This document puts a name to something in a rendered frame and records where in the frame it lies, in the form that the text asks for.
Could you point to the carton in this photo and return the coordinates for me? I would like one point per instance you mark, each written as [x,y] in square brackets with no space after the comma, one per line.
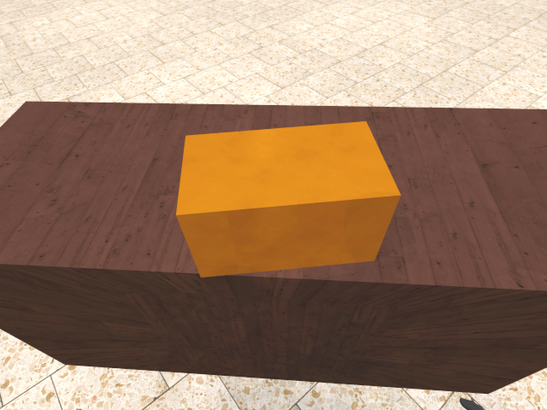
[284,198]

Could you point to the pedestal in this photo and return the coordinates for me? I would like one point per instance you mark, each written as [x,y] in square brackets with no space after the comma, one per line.
[95,269]

